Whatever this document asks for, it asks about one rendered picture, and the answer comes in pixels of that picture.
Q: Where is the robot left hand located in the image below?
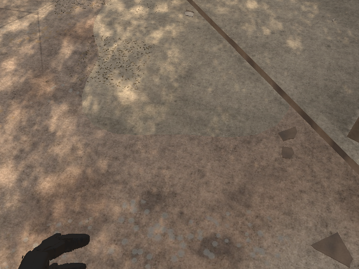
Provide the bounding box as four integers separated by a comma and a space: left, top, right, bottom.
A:
18, 233, 90, 269

